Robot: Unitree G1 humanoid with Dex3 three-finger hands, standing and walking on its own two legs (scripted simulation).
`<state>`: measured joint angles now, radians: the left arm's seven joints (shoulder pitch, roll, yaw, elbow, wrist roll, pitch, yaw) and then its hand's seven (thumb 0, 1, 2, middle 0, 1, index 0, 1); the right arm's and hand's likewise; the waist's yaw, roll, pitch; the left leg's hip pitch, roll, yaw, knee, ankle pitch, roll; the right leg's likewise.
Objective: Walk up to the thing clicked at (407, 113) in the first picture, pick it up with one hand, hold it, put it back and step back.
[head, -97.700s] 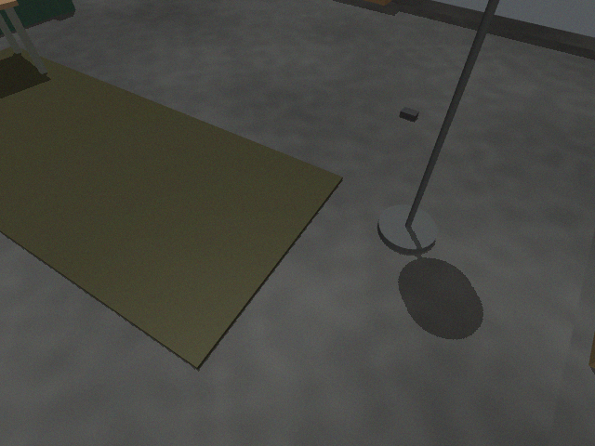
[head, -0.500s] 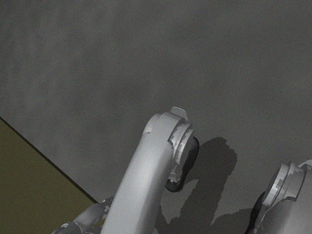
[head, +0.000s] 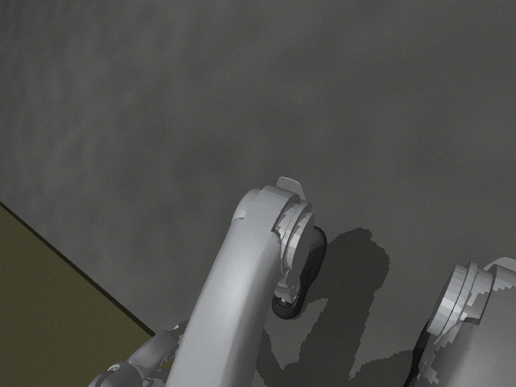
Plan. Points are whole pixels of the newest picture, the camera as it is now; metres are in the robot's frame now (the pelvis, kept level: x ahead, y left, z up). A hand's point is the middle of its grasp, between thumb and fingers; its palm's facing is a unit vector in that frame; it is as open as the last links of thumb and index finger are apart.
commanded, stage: close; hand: right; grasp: from above
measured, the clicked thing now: out of the picture +0.47 -0.31 -0.30
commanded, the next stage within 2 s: settle in 0.08 s
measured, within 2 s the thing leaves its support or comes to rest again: leaves its support in 0.50 s
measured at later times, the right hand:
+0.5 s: hand out of the picture +0.46 -0.31 -0.26, palm faces -0.44 +0.15 -0.89, open 8.7 cm
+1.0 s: hand out of the picture +0.44 -0.32 -0.16, palm faces -0.48 +0.11 -0.87, open 8.7 cm
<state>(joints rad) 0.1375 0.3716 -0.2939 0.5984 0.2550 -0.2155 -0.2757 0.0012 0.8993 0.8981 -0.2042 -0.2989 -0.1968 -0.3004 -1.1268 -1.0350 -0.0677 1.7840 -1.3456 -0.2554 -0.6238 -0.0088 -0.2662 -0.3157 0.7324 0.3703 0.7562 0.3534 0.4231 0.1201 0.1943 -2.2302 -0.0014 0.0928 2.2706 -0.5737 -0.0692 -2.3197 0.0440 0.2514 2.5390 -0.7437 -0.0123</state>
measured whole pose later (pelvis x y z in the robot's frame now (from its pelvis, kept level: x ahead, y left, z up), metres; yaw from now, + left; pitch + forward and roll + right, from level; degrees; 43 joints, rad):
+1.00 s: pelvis +0.00 +0.01 +0.02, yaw -5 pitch +34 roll +11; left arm 0.15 0.34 -0.10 0.64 0.15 -0.09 -0.24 0.00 0.90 0.90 -0.20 -0.30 -0.20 -0.30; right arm -1.01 -0.77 -0.04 1.46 -1.25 -0.18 -0.32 -0.01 -0.19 -0.13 0.95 0.15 0.98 0.13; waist 0.29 -0.03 -0.02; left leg -2.27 0.04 0.02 2.24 -0.59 -0.05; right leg -2.31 0.05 0.16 2.42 -0.72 0.00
